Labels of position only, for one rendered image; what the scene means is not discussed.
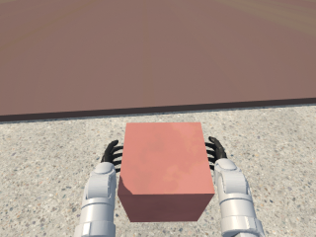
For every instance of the right robot forearm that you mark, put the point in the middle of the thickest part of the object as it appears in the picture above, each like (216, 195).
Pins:
(238, 215)

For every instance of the robot right hand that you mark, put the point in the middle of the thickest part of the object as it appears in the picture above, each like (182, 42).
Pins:
(218, 152)

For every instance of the robot left hand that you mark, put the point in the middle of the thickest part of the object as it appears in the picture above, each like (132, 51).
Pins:
(109, 155)

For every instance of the carton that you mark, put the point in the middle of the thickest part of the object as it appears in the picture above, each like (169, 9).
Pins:
(164, 172)

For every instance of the left robot forearm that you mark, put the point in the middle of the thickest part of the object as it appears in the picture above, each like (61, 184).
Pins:
(98, 203)

